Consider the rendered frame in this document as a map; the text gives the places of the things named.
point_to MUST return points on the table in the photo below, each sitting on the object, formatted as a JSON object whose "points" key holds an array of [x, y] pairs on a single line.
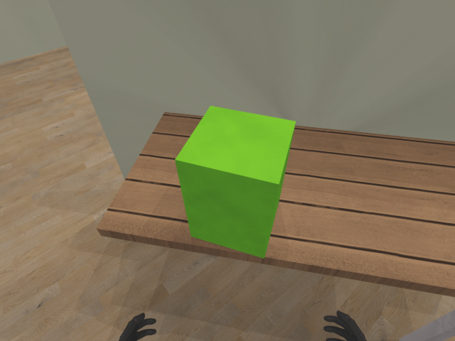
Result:
{"points": [[368, 207]]}

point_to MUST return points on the robot right hand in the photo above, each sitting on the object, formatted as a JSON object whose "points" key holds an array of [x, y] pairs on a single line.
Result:
{"points": [[351, 331]]}

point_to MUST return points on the carton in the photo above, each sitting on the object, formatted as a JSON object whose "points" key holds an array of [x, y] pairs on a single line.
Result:
{"points": [[231, 171]]}

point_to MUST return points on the robot left hand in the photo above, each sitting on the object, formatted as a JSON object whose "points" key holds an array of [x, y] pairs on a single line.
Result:
{"points": [[130, 332]]}

